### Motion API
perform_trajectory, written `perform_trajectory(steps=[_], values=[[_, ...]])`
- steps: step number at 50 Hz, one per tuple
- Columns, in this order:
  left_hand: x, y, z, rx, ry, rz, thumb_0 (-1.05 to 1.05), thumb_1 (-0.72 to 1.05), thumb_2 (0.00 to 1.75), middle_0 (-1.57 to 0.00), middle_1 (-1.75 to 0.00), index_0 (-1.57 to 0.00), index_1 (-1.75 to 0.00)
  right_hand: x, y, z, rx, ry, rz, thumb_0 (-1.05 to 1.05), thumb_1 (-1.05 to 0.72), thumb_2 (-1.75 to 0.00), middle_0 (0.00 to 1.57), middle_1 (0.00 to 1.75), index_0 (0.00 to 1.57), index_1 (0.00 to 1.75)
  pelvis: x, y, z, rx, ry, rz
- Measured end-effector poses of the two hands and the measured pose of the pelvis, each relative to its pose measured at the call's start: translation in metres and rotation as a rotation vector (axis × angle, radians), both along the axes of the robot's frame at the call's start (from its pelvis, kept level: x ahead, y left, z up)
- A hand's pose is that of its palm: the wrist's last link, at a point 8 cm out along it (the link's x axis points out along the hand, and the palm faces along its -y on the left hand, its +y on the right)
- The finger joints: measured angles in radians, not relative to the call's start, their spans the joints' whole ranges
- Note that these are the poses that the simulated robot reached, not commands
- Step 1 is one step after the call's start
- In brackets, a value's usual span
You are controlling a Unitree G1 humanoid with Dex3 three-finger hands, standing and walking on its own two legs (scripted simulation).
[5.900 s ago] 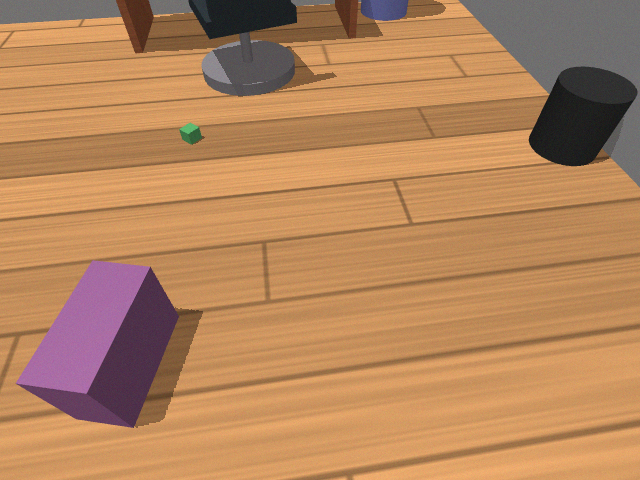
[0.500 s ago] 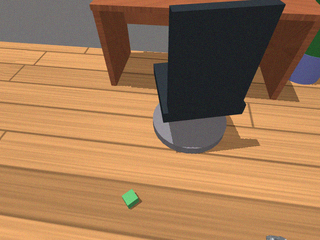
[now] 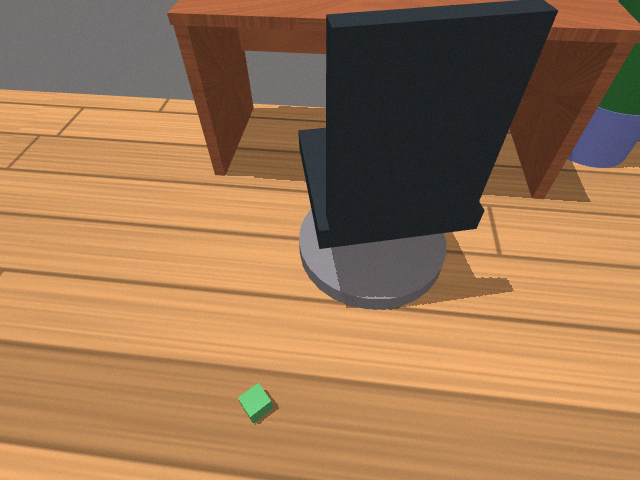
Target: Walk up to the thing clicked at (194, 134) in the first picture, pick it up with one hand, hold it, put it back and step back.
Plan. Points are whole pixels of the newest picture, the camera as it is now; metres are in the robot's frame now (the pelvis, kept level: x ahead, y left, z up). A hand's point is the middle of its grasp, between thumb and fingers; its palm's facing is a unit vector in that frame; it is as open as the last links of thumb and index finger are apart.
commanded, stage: walk up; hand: left
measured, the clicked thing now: (255, 403) +0.44 +0.22 -0.75
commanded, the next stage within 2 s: stand in 0.06 s
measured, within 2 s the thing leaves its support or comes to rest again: neither
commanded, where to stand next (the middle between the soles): +0.05 +0.00 m, yaw -1 degrees
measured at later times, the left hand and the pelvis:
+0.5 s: hand out of the picture +0.09 +0.24 -0.16, palm faces -0.03 -0.94 -0.34, open 7.3 cm; pelvis +0.01 -0.01 +0.00, yaw +0 degrees
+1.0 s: hand out of the picture +0.11 +0.24 -0.16, palm faces -0.02 -0.94 -0.34, open 7.3 cm; pelvis +0.02 -0.01 +0.00, yaw +0 degrees
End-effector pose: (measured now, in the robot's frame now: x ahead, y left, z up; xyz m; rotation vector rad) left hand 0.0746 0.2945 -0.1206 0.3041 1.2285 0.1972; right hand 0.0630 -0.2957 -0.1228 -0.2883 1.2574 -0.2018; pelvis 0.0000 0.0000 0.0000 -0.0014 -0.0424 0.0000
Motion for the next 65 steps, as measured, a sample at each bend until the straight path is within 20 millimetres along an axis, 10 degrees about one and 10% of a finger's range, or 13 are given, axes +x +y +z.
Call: perform_trajectory(steps=[65], values=[[0.015, -0.010, 0.003, 0.014, 0.001, -0.002, 0.01, 0.91, 0.90, -0.21, -0.30, -0.21, -0.30, 0.028, -0.013, 0.003, -0.008, -0.018, 0.025, 0.01, -0.90, -0.90, 0.21, 0.30, 0.20, 0.30, 0.019, -0.015, 0.001, 0.002, 0.004, 0.002]])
